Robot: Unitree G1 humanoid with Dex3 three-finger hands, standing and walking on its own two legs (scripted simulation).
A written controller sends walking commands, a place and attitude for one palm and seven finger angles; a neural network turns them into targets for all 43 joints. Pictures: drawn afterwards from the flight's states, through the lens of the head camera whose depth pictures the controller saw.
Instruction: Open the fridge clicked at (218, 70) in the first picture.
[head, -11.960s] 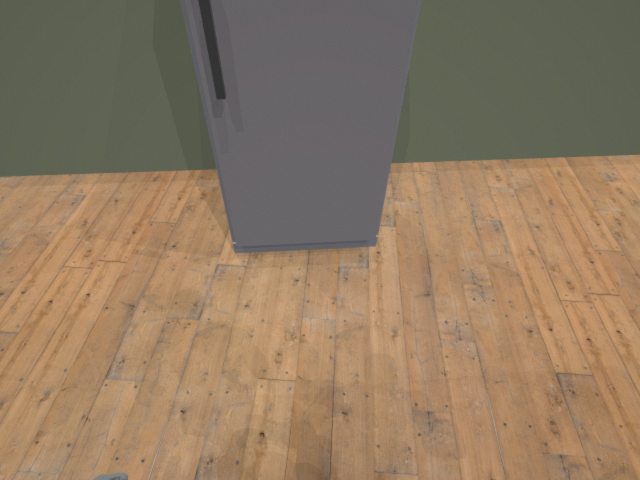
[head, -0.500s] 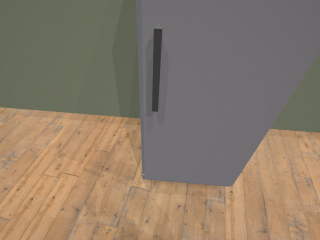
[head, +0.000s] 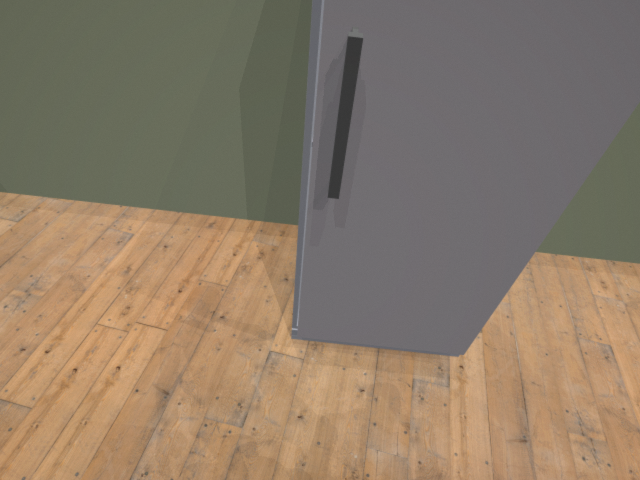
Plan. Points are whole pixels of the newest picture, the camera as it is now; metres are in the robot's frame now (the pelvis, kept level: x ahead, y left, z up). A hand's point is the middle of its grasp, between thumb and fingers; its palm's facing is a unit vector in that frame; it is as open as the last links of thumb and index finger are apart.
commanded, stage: look again from close up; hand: left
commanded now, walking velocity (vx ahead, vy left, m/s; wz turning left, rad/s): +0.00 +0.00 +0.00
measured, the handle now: (343, 121) +0.68 +0.01 +0.14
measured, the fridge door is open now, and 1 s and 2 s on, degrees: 0 0 0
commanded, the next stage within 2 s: shuffle to correct the standing spot in 1.36 s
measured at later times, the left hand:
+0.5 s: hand out of the picture -0.01 +0.17 -0.17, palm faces +0.03 -0.99 -0.14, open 7.4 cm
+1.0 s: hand out of the picture +0.02 +0.16 -0.17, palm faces +0.03 -0.98 -0.18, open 7.3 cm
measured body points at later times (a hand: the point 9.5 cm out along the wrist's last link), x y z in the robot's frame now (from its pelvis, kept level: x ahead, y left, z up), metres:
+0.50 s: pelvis +0.01 +0.02 +0.01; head +0.03 +0.03 +0.46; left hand -0.01 +0.23 -0.16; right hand -0.03 -0.18 -0.15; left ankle -0.04 +0.09 -0.73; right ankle +0.04 -0.14 -0.73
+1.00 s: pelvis +0.02 -0.01 +0.01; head +0.04 -0.01 +0.46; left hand +0.02 +0.21 -0.15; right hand +0.02 -0.23 -0.15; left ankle -0.04 +0.09 -0.73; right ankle +0.04 -0.14 -0.73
